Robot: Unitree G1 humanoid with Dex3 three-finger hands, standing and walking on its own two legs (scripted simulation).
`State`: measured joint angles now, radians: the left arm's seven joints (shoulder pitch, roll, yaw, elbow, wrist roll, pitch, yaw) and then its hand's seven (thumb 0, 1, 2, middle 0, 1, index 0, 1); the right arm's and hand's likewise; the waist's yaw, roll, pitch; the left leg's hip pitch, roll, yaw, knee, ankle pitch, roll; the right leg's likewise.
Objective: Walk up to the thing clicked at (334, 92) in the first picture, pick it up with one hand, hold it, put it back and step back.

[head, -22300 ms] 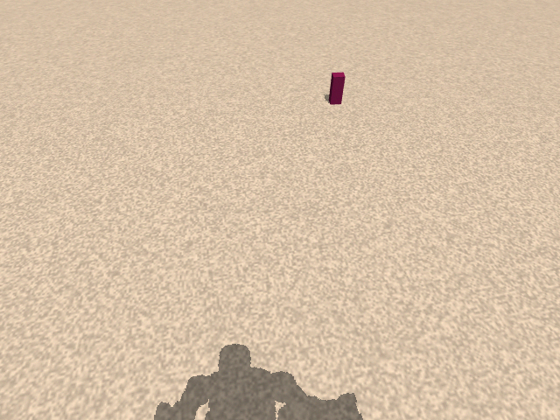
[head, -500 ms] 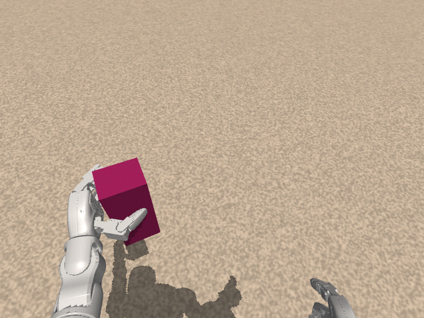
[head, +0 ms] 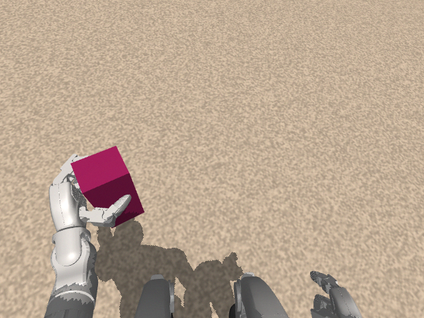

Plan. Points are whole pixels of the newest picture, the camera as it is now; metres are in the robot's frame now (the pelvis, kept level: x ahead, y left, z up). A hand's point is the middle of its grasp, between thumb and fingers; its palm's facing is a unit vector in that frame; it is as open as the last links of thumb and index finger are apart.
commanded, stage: crouch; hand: left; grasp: from the side
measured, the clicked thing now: (113, 191) +0.37 +0.18 -0.03
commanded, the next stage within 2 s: lower in 1.38 s
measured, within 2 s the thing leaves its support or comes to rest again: neither
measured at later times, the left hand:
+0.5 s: hand (118, 220) +0.38 +0.23 -0.25, palm faces +0.27 -0.96 -0.03, open 10.0 cm
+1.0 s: hand (125, 228) +0.39 +0.23 -0.37, palm faces +0.24 -0.97 -0.01, open 10.0 cm
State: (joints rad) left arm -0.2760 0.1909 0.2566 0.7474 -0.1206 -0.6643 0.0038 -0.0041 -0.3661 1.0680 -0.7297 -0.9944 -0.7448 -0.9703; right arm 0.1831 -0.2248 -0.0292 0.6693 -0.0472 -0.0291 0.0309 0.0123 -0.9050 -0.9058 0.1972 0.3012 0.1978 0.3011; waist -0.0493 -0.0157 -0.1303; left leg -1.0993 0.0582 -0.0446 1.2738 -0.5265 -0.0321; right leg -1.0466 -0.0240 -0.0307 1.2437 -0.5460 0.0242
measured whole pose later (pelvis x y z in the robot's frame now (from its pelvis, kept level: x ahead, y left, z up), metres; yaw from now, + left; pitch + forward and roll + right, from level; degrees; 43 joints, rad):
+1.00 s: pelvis -0.07 +0.00 -0.32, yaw -6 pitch +28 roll -6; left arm -0.63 0.46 0.55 1.09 -0.10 -0.77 -0.13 0.00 -0.37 1.09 -0.71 -1.02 -0.73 -0.99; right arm 0.07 -0.27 0.08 0.73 -0.13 0.03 0.08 0.01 -0.92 -0.91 0.20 0.30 0.20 0.30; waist -0.14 -0.05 -0.05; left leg -2.23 0.03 -0.18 2.39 -0.66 -0.05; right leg -2.15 0.02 -0.04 2.33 -0.68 0.04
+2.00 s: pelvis -0.06 +0.02 -0.37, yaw -12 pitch +20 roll -12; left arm -0.61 0.64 0.61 1.22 -0.11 -0.93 -0.09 0.00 -0.36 1.08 -0.71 -1.01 -0.73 -0.99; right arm -0.07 -0.33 0.29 0.65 -0.26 0.06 0.13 0.01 -0.93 -0.91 0.20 0.30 0.20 0.30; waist -0.21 -0.16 0.16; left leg -2.27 0.01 -0.31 2.60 -0.70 -0.06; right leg -2.14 0.06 -0.13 2.45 -0.68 0.07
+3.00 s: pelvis -0.07 +0.03 -0.38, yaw -15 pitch +14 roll -17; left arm -0.62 0.76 0.57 1.36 -0.07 -1.07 0.04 -0.01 -0.35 1.04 -0.72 -0.99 -0.74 -0.97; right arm -0.15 -0.34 0.44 0.59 -0.34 0.04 0.16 0.00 -0.90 -0.90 0.20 0.30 0.20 0.30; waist -0.23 -0.24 0.25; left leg -2.24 0.02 -0.38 2.66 -0.71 -0.02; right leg -2.07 0.09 -0.19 2.43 -0.66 0.06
